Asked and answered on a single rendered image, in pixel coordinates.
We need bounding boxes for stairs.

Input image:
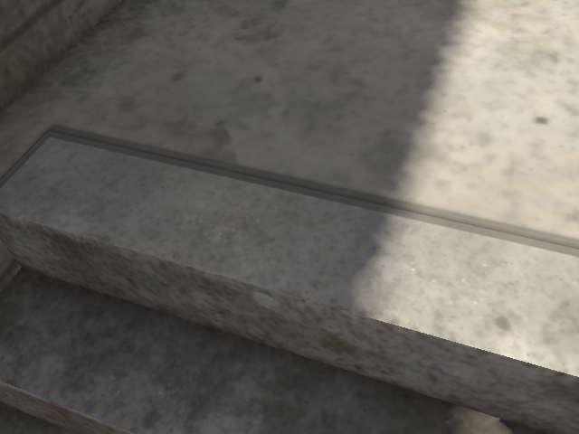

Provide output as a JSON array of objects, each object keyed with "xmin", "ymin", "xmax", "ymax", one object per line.
[{"xmin": 0, "ymin": 213, "xmax": 579, "ymax": 434}]

